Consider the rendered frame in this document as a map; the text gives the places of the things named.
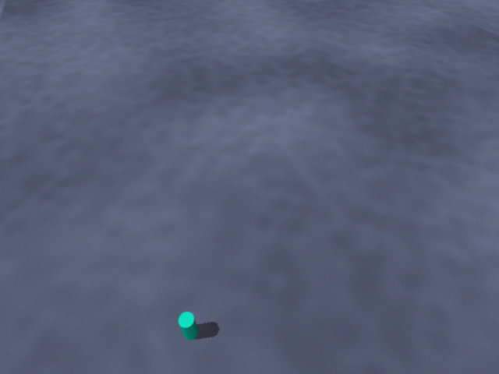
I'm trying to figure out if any can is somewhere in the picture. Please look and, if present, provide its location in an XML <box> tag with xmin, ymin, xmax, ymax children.
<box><xmin>179</xmin><ymin>312</ymin><xmax>198</xmax><ymax>340</ymax></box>

